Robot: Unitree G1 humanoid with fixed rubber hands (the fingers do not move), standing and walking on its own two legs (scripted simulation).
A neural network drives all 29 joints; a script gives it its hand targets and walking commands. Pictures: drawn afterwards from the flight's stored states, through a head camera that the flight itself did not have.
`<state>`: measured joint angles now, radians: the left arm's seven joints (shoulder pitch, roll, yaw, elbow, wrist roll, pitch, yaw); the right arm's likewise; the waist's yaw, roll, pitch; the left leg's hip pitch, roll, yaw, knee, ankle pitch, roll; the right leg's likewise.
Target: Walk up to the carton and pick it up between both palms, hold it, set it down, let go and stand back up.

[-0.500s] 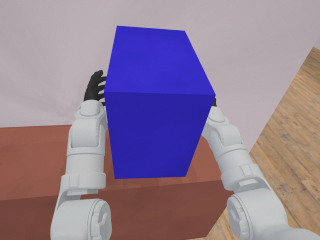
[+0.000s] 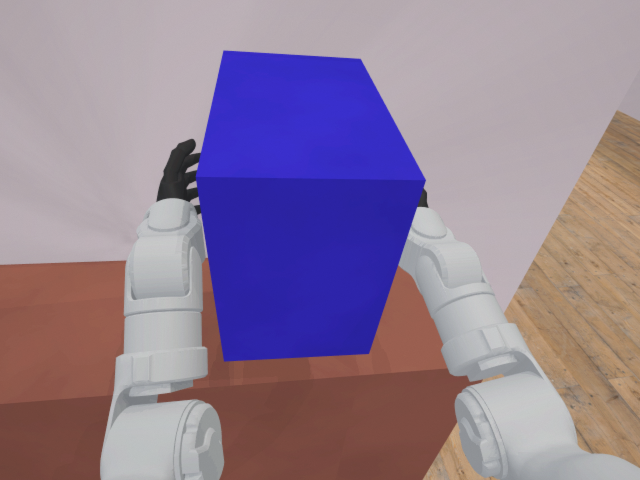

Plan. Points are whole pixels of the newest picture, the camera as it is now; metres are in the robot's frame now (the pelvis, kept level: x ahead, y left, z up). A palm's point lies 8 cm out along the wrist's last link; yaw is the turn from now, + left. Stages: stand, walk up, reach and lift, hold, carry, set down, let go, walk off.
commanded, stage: hold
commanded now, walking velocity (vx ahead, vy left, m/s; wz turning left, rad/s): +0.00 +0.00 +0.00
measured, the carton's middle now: (296, 201) +0.41 +0.00 +0.19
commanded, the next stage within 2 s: none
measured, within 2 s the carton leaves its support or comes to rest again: neither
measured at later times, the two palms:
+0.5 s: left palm (180, 199) +0.37 +0.14 +0.22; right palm (411, 211) +0.37 -0.14 +0.21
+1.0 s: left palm (178, 204) +0.37 +0.14 +0.22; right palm (410, 212) +0.37 -0.14 +0.21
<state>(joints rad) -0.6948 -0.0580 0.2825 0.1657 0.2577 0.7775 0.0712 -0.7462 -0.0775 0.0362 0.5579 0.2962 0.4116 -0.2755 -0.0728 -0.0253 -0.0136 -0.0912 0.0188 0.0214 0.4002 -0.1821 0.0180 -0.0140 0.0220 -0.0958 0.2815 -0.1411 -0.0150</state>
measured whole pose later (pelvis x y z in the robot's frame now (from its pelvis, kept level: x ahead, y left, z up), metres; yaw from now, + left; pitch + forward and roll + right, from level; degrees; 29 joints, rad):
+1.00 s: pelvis +0.00 +0.00 +0.00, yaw +0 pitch -8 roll -2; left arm -0.71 -0.06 0.29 0.15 0.28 0.81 0.05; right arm -0.75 -0.06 0.00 0.53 0.28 0.44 -0.27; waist -0.08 -0.03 0.00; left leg -0.09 0.02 0.02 0.41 -0.19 0.02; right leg -0.01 0.02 -0.10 0.29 -0.15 -0.01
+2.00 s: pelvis +0.00 +0.00 +0.00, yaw +0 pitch -8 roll -2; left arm -0.72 -0.06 0.29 0.16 0.28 0.80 0.04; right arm -0.76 -0.06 0.00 0.55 0.28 0.44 -0.27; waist -0.08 -0.03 0.00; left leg -0.09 0.02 0.02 0.41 -0.18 0.02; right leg -0.01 0.02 -0.09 0.29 -0.14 -0.02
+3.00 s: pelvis +0.00 +0.00 +0.00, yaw +0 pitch -8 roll -2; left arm -0.73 -0.06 0.30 0.17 0.28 0.80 0.04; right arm -0.76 -0.06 -0.01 0.55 0.27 0.44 -0.27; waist -0.08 -0.03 0.00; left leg -0.09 0.02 0.02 0.40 -0.18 0.02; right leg -0.02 0.02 -0.09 0.29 -0.14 -0.02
